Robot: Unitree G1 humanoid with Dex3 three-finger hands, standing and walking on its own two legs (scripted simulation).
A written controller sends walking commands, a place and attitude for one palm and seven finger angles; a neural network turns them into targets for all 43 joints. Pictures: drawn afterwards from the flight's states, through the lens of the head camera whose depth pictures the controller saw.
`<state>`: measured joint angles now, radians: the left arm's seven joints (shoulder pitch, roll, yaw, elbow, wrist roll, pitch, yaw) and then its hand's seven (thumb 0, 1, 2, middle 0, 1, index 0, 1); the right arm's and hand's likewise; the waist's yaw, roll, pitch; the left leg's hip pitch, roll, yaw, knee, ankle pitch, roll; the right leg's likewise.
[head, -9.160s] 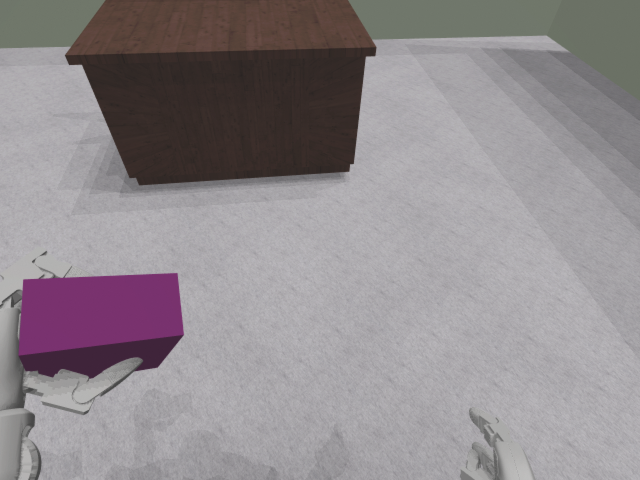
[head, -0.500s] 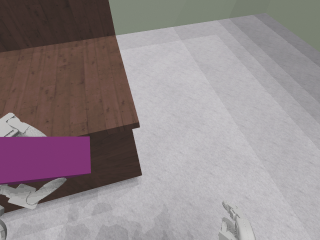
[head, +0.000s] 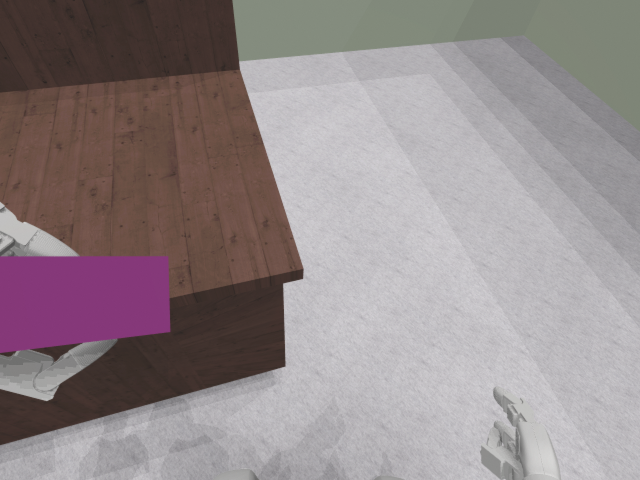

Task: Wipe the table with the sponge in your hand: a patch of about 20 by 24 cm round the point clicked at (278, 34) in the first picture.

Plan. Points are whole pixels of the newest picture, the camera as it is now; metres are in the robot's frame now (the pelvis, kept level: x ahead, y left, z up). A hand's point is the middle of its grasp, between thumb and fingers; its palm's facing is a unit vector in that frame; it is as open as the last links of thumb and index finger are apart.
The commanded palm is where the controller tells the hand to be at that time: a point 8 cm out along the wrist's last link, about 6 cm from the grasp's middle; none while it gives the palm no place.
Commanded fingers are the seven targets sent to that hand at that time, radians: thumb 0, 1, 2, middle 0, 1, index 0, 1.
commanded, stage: come to a stop and stand still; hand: left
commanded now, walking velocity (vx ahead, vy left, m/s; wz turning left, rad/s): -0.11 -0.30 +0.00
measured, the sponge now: (95, 301) +0.23 +0.21 +0.17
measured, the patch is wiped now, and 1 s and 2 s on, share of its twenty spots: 0.00 0.00 0.00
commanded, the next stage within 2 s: look again from close up in 1.94 s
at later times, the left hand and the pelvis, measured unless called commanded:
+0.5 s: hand (33, 272) +0.24 +0.24 +0.21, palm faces +0.45 -0.77 -0.44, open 9.9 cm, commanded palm +0.15 +0.24 +0.19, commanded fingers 0.00 0.10 1.30 -1.20 -1.60 -1.20 -1.60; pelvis -0.03 -0.03 +0.01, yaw -3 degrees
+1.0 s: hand (71, 303) +0.23 +0.23 +0.16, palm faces +0.30 -0.89 -0.35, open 9.9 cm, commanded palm +0.18 +0.27 +0.19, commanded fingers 0.00 0.10 1.30 -1.20 -1.60 -1.20 -1.60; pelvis +0.00 +0.00 +0.02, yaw -4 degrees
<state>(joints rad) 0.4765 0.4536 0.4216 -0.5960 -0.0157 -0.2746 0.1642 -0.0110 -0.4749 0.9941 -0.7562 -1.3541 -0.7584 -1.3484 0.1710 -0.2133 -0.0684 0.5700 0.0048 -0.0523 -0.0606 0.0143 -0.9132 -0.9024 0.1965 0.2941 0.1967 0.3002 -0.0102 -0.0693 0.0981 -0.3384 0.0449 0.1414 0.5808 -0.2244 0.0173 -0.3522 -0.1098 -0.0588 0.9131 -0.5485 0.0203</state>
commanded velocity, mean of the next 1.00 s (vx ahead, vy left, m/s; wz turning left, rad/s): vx -0.02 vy -0.03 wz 0.00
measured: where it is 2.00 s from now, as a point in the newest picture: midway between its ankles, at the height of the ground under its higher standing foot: outside the picture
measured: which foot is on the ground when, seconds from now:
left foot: down 0.00-1.00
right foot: up 0.00-0.30, down 0.32-1.00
